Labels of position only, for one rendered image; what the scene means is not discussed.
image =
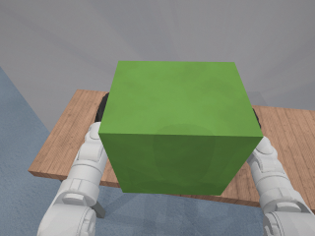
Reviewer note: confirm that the table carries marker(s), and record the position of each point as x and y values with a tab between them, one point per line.
290	131

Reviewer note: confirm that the robot left forearm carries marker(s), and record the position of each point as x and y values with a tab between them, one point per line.
81	188

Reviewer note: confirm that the robot left hand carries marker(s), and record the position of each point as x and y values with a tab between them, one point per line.
100	111

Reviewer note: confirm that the right robot upper arm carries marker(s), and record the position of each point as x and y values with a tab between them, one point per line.
286	223

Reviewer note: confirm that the carton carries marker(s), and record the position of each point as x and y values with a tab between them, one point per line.
177	127

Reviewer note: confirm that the robot right forearm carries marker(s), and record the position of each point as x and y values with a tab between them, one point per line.
274	188

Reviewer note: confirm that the left robot upper arm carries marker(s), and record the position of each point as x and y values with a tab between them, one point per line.
68	220

